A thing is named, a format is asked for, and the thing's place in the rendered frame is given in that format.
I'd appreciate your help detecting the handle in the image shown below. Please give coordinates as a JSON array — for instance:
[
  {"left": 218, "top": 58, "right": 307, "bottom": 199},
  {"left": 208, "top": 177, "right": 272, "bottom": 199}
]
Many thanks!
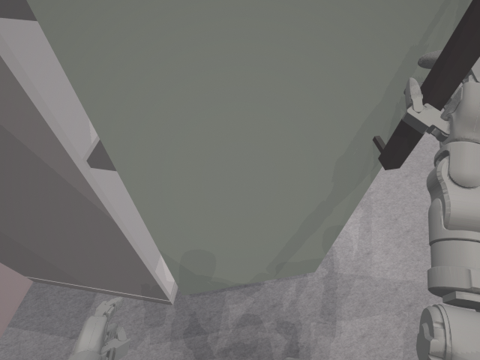
[{"left": 373, "top": 0, "right": 480, "bottom": 170}]

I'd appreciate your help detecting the robot left hand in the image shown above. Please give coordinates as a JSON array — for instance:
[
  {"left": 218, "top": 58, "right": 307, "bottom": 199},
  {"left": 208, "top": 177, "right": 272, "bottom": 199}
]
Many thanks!
[{"left": 73, "top": 296, "right": 131, "bottom": 360}]

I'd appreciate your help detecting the robot right upper arm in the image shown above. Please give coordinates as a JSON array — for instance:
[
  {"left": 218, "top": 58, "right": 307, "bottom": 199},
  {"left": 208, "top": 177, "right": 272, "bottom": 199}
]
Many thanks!
[{"left": 416, "top": 304, "right": 480, "bottom": 360}]

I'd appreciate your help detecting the fridge door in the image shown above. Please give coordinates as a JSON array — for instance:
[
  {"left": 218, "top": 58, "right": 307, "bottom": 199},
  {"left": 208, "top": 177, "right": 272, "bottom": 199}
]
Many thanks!
[{"left": 26, "top": 0, "right": 472, "bottom": 296}]

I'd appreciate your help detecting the robot right hand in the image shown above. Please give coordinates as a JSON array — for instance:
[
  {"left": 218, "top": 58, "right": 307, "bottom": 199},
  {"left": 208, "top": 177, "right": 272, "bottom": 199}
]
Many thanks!
[{"left": 402, "top": 49, "right": 480, "bottom": 148}]

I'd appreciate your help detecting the right robot forearm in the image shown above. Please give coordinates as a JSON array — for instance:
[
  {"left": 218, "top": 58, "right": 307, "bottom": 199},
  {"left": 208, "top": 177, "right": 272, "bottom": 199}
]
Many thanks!
[{"left": 427, "top": 141, "right": 480, "bottom": 312}]

